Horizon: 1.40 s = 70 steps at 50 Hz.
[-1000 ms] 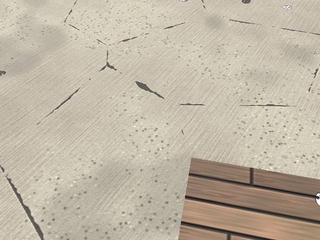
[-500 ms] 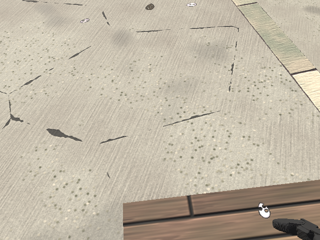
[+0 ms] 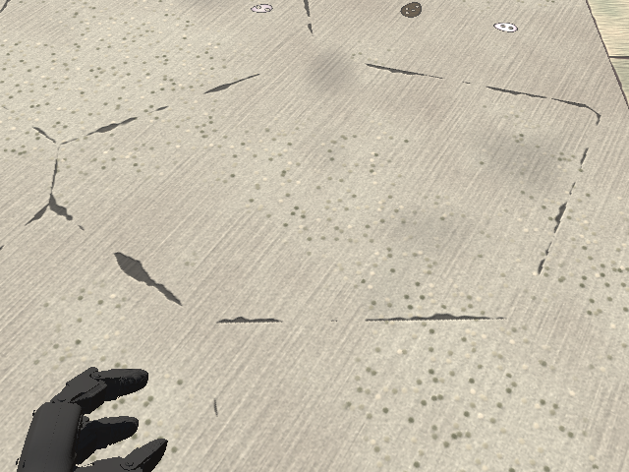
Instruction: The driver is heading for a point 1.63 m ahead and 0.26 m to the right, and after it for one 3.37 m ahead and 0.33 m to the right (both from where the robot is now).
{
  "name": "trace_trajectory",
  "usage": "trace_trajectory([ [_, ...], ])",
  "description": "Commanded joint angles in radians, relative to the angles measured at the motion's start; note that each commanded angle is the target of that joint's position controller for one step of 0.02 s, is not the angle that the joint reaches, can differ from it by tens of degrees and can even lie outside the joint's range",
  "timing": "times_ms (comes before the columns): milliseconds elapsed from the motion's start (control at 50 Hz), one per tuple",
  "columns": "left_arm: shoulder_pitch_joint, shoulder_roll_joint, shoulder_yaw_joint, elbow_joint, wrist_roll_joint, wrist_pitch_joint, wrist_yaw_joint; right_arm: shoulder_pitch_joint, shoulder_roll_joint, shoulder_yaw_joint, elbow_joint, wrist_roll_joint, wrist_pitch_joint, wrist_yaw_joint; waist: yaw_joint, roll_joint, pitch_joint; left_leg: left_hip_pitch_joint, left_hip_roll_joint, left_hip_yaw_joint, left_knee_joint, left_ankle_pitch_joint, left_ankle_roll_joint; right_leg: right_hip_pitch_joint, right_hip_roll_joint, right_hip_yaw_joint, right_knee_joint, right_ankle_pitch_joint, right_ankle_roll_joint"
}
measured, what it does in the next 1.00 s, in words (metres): walks ahead, turning right: right foot, then left foot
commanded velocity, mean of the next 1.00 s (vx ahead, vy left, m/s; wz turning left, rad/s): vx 0.03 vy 0.00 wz -0.27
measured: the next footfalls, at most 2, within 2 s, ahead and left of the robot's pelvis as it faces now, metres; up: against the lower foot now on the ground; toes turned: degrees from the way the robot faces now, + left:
right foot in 0.16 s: +0.25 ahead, -0.14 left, +0.00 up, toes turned +21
left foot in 0.52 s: +0.13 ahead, +0.06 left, +0.00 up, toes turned -5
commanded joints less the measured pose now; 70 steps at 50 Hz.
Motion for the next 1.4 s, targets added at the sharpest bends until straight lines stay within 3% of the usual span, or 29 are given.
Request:
trace_trajectory([
  [20, 0.047, 0.083, 0.033, -0.041, -0.016, 0.010, 0.000, -0.045, -0.158, -0.046, -0.095, 0.017, 0.023, -0.034, 0.048, 0.093, -0.235, 0.041, 0.185, -0.229, -0.033, 0.229, 0.038, 0.211, 0.097, -0.092, -0.140, 0.127, 0.012],
  [140, 0.071, 0.124, 0.063, 0.001, -0.025, -0.027, -0.025, -0.080, -0.101, -0.034, -0.150, -0.006, 0.039, -0.036, 0.068, 0.169, -0.203, 0.137, 0.190, -0.353, 0.150, 0.043, -0.008, 0.394, 0.059, -0.050, -0.531, 0.227, -0.041],
  [180, 0.062, 0.157, 0.061, -0.026, 0.007, -0.009, -0.018, 0.029, -0.007, 0.005, -0.147, -0.023, 0.042, -0.032, 0.004, -0.113, -0.262, -0.131, 0.030, -0.105, 0.510, -0.588, -0.089, 0.717, -0.264, 0.219, -0.514, 0.649, -0.222],
  [200, 0.147, 0.174, 0.071, 0.009, 0.031, 0.000, -0.021, 0.096, -0.101, -0.013, -0.157, -0.017, 0.033, -0.023, -0.025, -0.310, -0.323, -0.219, 0.058, -0.038, 0.695, -0.623, -0.148, 0.725, -0.423, 0.502, -0.555, 0.641, -0.394],
  [220, 0.119, 0.121, 0.060, -0.007, 0.012, 0.005, -0.025, 0.103, -0.177, -0.028, -0.109, -0.027, 0.037, -0.023, 0.000, -0.198, -0.286, -0.215, 0.109, -0.033, 0.807, -0.547, -0.191, 0.676, -0.365, 0.475, -0.537, 0.543, -0.403],
  [240, 0.115, 0.069, 0.044, -0.004, -0.001, 0.014, -0.030, 0.048, -0.189, -0.031, -0.080, -0.031, 0.048, -0.025, 0.033, -0.081, -0.236, -0.211, 0.115, -0.022, 0.847, -0.476, -0.207, 0.620, -0.273, 0.312, -0.510, 0.448, -0.343],
  [260, 0.115, 0.065, 0.035, 0.001, -0.009, 0.025, -0.037, 0.024, -0.140, -0.019, -0.066, -0.035, 0.059, -0.029, 0.030, -0.031, -0.219, -0.188, 0.123, 0.013, 0.845, -0.445, -0.213, 0.573, -0.195, 0.244, -0.516, 0.318, -0.287],
  [300, 0.074, 0.090, 0.035, 0.004, -0.026, 0.041, -0.049, -0.015, -0.066, 0.005, -0.081, -0.050, 0.057, -0.021, 0.011, -0.051, -0.130, -0.126, 0.171, 0.113, 0.651, -0.381, -0.221, 0.439, -0.092, 0.177, -0.566, 0.201, -0.241],
  [340, 0.120, 0.165, 0.071, 0.005, -0.035, 0.065, -0.048, -0.068, -0.051, 0.007, -0.091, -0.040, 0.048, -0.020, 0.047, -0.128, -0.120, -0.088, 0.145, 0.175, 0.479, -0.399, -0.217, 0.464, -0.047, 0.180, -0.593, 0.181, -0.244],
  [460, 0.195, 0.182, 0.099, 0.012, -0.052, 0.078, -0.029, -0.095, -0.071, -0.002, -0.058, -0.018, 0.016, -0.013, 0.065, -0.204, -0.177, 0.023, 0.135, 0.086, 0.156, -0.311, -0.150, 0.557, -0.084, 0.347, -0.636, -0.033, -0.264],
  [520, 0.189, 0.172, 0.105, 0.012, -0.071, 0.094, -0.009, -0.014, -0.093, -0.017, -0.010, -0.014, -0.007, 0.000, 0.017, -0.178, -0.198, 0.254, 0.186, 0.093, -0.105, -0.126, -0.091, 0.437, -0.020, 0.316, -0.613, -0.140, -0.194],
  [540, 0.219, 0.138, 0.097, 0.014, -0.068, 0.098, -0.007, 0.016, -0.136, -0.028, -0.004, -0.028, -0.006, -0.004, 0.024, -0.095, -0.232, 0.406, 0.329, 0.004, -0.120, -0.121, -0.036, 0.301, 0.041, 0.239, -0.486, -0.285, -0.143],
  [560, 0.202, 0.108, 0.092, -0.020, -0.077, 0.091, -0.010, -0.017, -0.201, -0.037, -0.007, -0.065, -0.004, -0.001, 0.045, 0.225, -0.170, 0.366, 0.544, -0.229, -0.166, -0.058, 0.094, 0.099, 0.175, -0.011, -0.229, -0.336, -0.103],
  [580, 0.220, 0.185, 0.116, -0.017, -0.059, 0.079, -0.013, -0.102, -0.159, -0.027, -0.032, -0.095, -0.012, -0.002, 0.060, 0.237, -0.121, 0.258, 0.636, -0.256, -0.165, 0.106, 0.147, 0.061, 0.113, -0.049, -0.018, -0.339, -0.060],
  [600, 0.253, 0.217, 0.130, 0.011, -0.055, 0.082, -0.018, -0.172, -0.099, -0.010, -0.054, -0.083, -0.016, -0.014, 0.091, 0.166, -0.110, 0.238, 0.591, -0.151, -0.142, 0.174, 0.116, 0.076, 0.083, -0.074, 0.097, -0.278, -0.043],
  [640, 0.314, 0.168, 0.120, 0.050, -0.046, 0.104, -0.015, -0.214, -0.053, 0.006, -0.063, -0.052, -0.017, -0.030, 0.102, 0.136, -0.107, 0.263, 0.496, -0.006, -0.102, 0.242, 0.053, 0.047, 0.072, -0.097, 0.251, -0.178, -0.020],
  [800, 0.136, 0.091, 0.059, -0.070, -0.058, 0.108, -0.064, -0.078, -0.150, -0.018, -0.035, -0.051, 0.022, -0.031, -0.008, 0.152, -0.073, 0.353, 0.521, 0.186, -0.104, 0.384, 0.099, 0.024, -0.067, -0.260, 0.054, -0.073, 0.020],
  [940, 0.175, 0.131, 0.083, -0.080, -0.056, 0.140, -0.081, -0.114, -0.185, -0.044, -0.027, 0.002, -0.010, 0.012, 0.053, 0.166, -0.112, 0.293, 0.557, 0.329, 0.057, 0.456, 0.007, 0.322, -0.016, -0.349, -0.275, -0.056, -0.095],
  [960, 0.254, 0.154, 0.101, -0.054, -0.052, 0.142, -0.074, -0.118, -0.168, -0.041, -0.020, 0.009, -0.016, 0.016, 0.104, 0.129, -0.152, 0.239, 0.521, 0.383, 0.198, 0.479, -0.037, 0.469, 0.022, -0.353, -0.387, 0.032, -0.135],
  [980, 0.366, 0.235, 0.134, -0.027, -0.050, 0.139, -0.052, -0.070, -0.140, -0.034, -0.010, -0.004, -0.027, 0.021, 0.152, -0.004, -0.213, 0.044, 0.449, 0.420, 0.424, 0.299, -0.119, 0.729, -0.009, -0.226, -0.468, 0.346, -0.204],
  [1000, 0.366, 0.385, 0.159, -0.051, -0.053, 0.131, -0.034, -0.059, -0.042, -0.001, -0.073, -0.077, -0.036, 0.027, 0.082, -0.349, -0.248, -0.348, 0.291, 0.412, 0.750, -0.569, -0.211, 0.963, -0.281, 0.193, -0.404, 0.849, -0.371],
  [1020, 0.340, 0.329, 0.139, -0.087, -0.016, 0.100, -0.052, -0.124, -0.090, -0.007, -0.084, -0.077, -0.042, 0.023, 0.153, -0.240, -0.410, -0.403, 0.241, 0.155, 0.893, -0.608, -0.211, 0.922, -0.379, 0.377, -0.489, 0.660, -0.511],
  [1040, 0.305, 0.280, 0.123, -0.075, -0.019, 0.080, -0.063, -0.192, -0.132, -0.017, -0.092, -0.040, -0.039, 0.018, 0.152, -0.123, -0.325, -0.412, 0.270, 0.118, 0.892, -0.525, -0.186, 0.842, -0.333, 0.270, -0.525, 0.524, -0.465],
  [1080, 0.178, 0.211, 0.101, -0.074, -0.057, 0.079, -0.048, -0.154, -0.137, -0.019, -0.065, -0.039, -0.027, -0.004, 0.072, -0.039, -0.193, -0.392, 0.315, 0.126, 0.760, -0.362, -0.171, 0.684, -0.238, 0.123, -0.542, 0.337, -0.353],
  [1120, 0.098, 0.179, 0.077, -0.090, -0.034, 0.083, -0.032, -0.075, -0.138, -0.019, -0.017, -0.044, -0.007, -0.005, 0.033, -0.066, -0.207, -0.235, 0.301, 0.171, 0.725, -0.273, -0.195, 0.545, -0.196, 0.012, -0.543, 0.435, -0.336],
  [1200, 0.097, 0.085, 0.034, -0.025, -0.007, 0.065, -0.031, -0.015, -0.044, 0.022, 0.021, -0.034, 0.006, -0.001, 0.036, -0.086, -0.224, -0.055, 0.334, 0.185, 0.476, -0.185, -0.214, 0.484, -0.153, -0.123, -0.556, 0.381, -0.310],
  [1240, 0.117, 0.098, 0.035, 0.012, 0.007, 0.059, -0.037, -0.046, -0.052, 0.028, 0.009, -0.028, 0.010, 0.004, 0.070, -0.120, -0.174, 0.000, 0.336, 0.194, 0.386, -0.167, -0.203, 0.443, -0.168, -0.128, -0.588, 0.216, -0.315],
  [1300, 0.119, 0.182, 0.062, 0.039, 0.001, 0.069, -0.036, -0.089, -0.140, 0.004, -0.036, -0.013, 0.015, 0.004, 0.096, -0.132, -0.071, -0.084, 0.316, 0.215, 0.389, -0.265, -0.179, 0.451, -0.230, -0.067, -0.611, 0.062, -0.343],
  [1400, 0.101, 0.166, 0.070, 0.058, -0.027, 0.083, -0.021, -0.035, -0.094, 0.005, -0.060, -0.011, 0.017, 0.021, 0.076, -0.087, -0.096, -0.125, 0.320, 0.243, 0.354, -0.344, -0.147, 0.597, -0.303, -0.069, -0.517, 0.375, -0.343],
])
